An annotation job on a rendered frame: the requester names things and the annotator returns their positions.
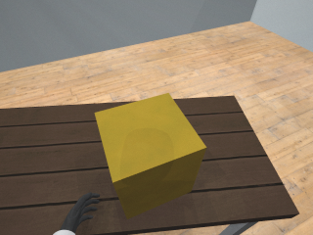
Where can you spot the table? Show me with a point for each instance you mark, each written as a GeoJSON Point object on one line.
{"type": "Point", "coordinates": [50, 156]}

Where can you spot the robot left hand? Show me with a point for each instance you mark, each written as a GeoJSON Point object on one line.
{"type": "Point", "coordinates": [76, 214]}

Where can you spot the carton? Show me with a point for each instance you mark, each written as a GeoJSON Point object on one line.
{"type": "Point", "coordinates": [153, 153]}

